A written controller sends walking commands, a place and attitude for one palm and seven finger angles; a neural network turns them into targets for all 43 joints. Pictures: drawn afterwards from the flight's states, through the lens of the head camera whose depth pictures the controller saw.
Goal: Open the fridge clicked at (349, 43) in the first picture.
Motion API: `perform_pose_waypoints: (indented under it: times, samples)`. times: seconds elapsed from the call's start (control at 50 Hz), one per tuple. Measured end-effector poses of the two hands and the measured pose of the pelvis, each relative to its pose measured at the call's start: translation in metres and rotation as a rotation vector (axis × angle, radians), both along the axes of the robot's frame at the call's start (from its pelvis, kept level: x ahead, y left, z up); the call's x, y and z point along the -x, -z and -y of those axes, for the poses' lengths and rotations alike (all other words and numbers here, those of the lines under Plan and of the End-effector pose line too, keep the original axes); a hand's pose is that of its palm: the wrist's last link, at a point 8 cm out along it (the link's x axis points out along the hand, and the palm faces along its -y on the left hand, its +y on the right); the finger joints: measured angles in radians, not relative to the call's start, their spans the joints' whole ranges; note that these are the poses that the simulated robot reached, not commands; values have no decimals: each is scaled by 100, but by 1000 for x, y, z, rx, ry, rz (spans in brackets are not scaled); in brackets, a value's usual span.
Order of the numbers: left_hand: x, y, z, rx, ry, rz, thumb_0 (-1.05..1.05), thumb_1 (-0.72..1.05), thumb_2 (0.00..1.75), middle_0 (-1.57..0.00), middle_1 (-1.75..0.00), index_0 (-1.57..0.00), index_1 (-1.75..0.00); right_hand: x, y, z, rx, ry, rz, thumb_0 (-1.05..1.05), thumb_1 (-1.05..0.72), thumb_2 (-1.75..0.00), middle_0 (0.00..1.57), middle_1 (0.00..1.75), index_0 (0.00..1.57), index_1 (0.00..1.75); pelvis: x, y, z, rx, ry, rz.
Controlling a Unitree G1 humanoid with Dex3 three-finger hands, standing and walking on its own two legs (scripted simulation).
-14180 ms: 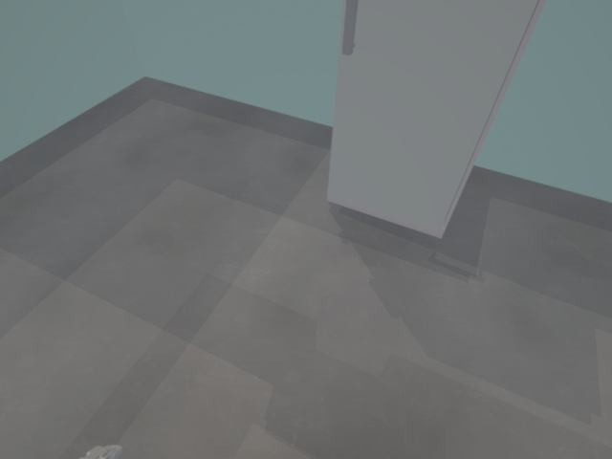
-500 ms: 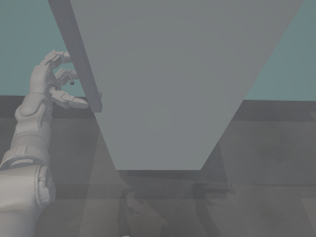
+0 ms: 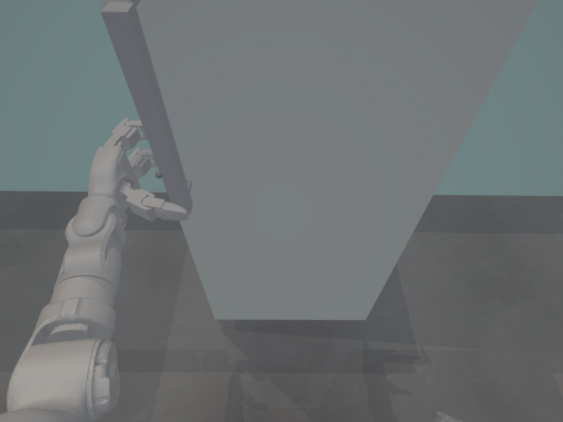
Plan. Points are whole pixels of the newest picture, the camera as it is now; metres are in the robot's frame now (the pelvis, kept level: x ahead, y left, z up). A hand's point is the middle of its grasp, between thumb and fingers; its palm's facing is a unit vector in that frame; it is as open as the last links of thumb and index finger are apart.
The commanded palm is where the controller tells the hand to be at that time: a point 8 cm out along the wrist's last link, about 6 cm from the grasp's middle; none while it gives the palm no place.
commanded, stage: slide the fingers in behind the handle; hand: left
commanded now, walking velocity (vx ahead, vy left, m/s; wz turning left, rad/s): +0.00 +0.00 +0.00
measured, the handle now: (163, 124) +0.49 +0.18 +0.17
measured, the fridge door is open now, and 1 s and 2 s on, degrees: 0 0 0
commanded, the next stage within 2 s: grip the handle and tug to test in 1.20 s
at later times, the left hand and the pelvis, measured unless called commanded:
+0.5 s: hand (176, 174) +0.43 +0.16 +0.12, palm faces +0.00 -1.00 +0.00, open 14.0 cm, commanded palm +0.40 +0.21 +0.12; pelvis +0.00 -0.01 +0.00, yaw +0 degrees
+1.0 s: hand (179, 173) +0.43 +0.16 +0.12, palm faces +0.02 -1.00 -0.01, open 14.0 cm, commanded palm +0.41 +0.20 +0.12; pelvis +0.00 -0.01 +0.00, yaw +1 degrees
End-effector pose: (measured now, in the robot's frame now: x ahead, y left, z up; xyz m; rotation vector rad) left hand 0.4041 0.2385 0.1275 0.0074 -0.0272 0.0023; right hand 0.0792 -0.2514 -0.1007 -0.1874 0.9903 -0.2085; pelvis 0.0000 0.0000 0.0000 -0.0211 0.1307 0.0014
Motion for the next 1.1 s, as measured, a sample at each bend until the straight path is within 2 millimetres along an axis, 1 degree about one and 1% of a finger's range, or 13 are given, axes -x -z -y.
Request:
perform_pose_waypoints:
  times: [0.1,0.2,0.3,0.52,0.64,0.78,0.96,1.1]
  samples:
    - [1,0,2,9,-10,-19,-1,-50,30,-30,-120,-29,-119,-10,-2,2,5,-21,22,1,-91,-90,21,30,20,30,2,0,2,-2,-7,6]
    - [1,2,4,8,-10,-20,-1,-50,30,-30,-120,-29,-120,-11,-4,6,14,-25,30,1,-91,-90,21,30,20,30,4,0,4,-3,-8,6]
    - [0,3,6,5,-7,-23,-1,-50,30,-30,-120,-29,-120,-5,-3,10,21,-18,12,1,-91,-90,21,30,20,30,5,1,6,-2,-11,4]
    - [-6,4,24,5,3,-18,-1,-50,30,-30,-120,-30,-120,16,3,12,6,15,-37,1,-91,-90,20,30,20,30,4,0,7,-6,0,1]
    - [-5,5,24,0,-6,-20,-1,-50,30,-30,-120,-30,-120,20,4,11,-3,25,-45,1,-91,-90,20,30,20,30,3,0,9,-7,4,4]
    - [-4,5,25,-1,-21,-21,-1,-50,30,-30,-120,-28,-120,17,6,11,-3,11,-48,1,-91,-90,20,30,20,30,4,0,9,-5,-6,2]
    - [-7,6,26,-2,-22,-22,-1,-50,30,-30,-120,-28,-120,9,6,12,4,-11,-36,1,-91,-90,20,30,20,30,5,1,9,-5,-14,-5]
    - [-9,6,26,-1,-16,-20,-1,-50,30,-30,-120,-28,-120,6,5,11,3,-10,-28,1,-91,-90,20,30,20,30,4,1,8,-5,-11,-8]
